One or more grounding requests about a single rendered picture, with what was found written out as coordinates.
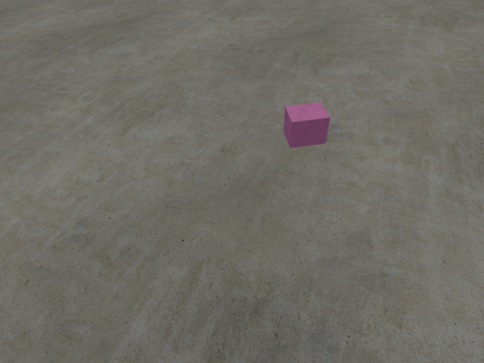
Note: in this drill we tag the carton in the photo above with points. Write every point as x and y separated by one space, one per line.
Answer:
306 124

